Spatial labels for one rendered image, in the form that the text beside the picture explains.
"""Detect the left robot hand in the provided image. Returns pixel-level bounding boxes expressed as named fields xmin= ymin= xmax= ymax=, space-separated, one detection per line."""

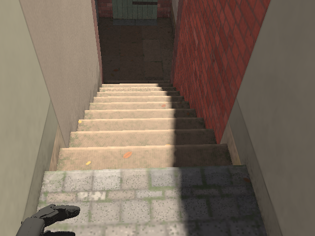
xmin=16 ymin=204 xmax=81 ymax=236

